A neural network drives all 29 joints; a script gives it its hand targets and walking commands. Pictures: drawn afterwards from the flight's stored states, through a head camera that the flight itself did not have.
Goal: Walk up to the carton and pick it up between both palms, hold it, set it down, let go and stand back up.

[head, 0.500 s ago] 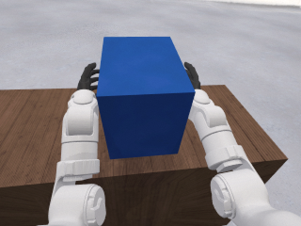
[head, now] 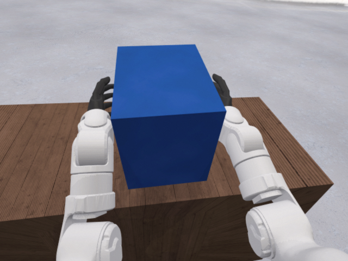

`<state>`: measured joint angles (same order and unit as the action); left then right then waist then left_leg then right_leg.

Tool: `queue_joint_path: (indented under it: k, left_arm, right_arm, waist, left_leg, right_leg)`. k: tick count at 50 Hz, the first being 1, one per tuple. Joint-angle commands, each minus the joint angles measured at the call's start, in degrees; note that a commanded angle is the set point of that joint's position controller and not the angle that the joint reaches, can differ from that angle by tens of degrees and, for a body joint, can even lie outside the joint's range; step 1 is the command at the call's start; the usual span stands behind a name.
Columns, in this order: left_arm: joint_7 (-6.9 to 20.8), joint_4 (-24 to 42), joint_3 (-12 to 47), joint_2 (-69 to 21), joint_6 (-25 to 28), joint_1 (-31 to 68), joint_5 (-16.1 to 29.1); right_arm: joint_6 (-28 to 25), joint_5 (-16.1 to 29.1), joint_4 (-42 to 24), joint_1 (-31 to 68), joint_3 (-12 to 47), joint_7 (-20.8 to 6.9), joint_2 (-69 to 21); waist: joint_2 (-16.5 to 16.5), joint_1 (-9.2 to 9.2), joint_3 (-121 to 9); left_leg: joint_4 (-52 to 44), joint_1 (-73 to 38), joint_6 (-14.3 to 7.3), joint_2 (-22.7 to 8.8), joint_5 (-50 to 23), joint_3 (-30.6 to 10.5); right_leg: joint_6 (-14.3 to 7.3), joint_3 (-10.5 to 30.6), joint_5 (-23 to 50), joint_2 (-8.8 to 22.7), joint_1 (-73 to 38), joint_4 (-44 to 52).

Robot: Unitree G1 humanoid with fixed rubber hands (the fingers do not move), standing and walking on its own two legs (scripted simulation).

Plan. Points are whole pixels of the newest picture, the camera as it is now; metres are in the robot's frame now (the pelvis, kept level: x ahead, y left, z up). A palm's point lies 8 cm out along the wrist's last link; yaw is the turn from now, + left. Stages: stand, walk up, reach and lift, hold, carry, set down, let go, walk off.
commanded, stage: hold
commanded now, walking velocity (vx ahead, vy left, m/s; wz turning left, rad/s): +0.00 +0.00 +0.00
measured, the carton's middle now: (162, 114) +0.37 +0.00 +0.20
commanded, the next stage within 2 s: none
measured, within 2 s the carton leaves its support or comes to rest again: neither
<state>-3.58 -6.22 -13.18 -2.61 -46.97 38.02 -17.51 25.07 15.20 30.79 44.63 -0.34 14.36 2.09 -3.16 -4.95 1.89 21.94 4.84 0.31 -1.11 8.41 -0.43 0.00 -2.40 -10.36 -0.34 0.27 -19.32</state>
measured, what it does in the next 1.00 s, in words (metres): stands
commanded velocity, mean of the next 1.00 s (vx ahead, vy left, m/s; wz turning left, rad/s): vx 0.00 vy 0.00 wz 0.00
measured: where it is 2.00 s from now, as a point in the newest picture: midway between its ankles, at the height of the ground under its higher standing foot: outside the picture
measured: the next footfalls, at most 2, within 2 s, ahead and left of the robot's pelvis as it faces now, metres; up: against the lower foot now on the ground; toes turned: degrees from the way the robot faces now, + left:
none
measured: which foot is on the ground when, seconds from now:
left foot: down 0.00-1.00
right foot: down 0.00-1.00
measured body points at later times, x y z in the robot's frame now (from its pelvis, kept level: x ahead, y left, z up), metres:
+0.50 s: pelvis +0.00 +0.00 +0.00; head -0.05 +0.02 +0.45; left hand +0.37 +0.14 +0.21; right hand +0.38 -0.13 +0.21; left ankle +0.05 +0.12 -0.74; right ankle +0.01 -0.12 -0.74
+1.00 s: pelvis +0.00 +0.00 +0.00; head -0.05 +0.02 +0.45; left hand +0.38 +0.14 +0.21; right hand +0.38 -0.13 +0.21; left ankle +0.05 +0.12 -0.74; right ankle +0.01 -0.12 -0.74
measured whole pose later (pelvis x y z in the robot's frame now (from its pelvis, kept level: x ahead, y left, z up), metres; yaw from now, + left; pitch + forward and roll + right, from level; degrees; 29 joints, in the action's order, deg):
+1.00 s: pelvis +0.00 +0.00 +0.00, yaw +0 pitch -9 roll -1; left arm -2.2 -6.7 -14.1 -2.5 -47.3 38.7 -17.8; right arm 26.0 14.6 30.2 44.7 -1.0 14.9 1.5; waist -3.0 -4.8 2.3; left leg 21.5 3.8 0.5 -1.0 8.3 -0.9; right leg -0.2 -2.2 -10.5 -0.5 -0.6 -19.3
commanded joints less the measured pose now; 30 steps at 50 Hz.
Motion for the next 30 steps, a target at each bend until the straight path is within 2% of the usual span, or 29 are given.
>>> queue_joint_path:
  k: [1,16,30]
  left_arm:
    - [8.73,9.36,28.8,-35.36,4.84,44.68,10.15]
    - [9.88,11.36,29.09,-34.47,3.57,42.6,9.74]
    - [10.02,9.3,27.95,-34.35,3.84,43.84,9.51]
  right_arm:
    - [-4.15,5.76,-23.25,50.54,21.22,-4.87,-36.48]
    - [-2.82,6.05,-25.9,48.46,22.38,-4.11,-35.98]
    - [-2.97,5.23,-24.02,49.65,21.11,-4.53,-36.06]
  waist:
    - [5.41,-0.58,-29.62]
    - [5.11,-0.65,-28.02]
    - [4.97,-0.5,-27.39]
  left_leg:
    - [-1.08,-14.72,0.46,3.09,-12.68,0.5]
    - [-0.98,-15.02,0.66,3.25,-14.23,0.56]
    - [-1.82,-14.26,0.44,3.18,-11.77,0.84]
  right_leg:
    - [3.98,-1.24,10.08,-3.35,1.5,3.7]
    - [4.22,-1.28,12.57,-3.49,0.15,3.51]
    - [3.93,-1.49,9.56,-3.49,0.73,3.97]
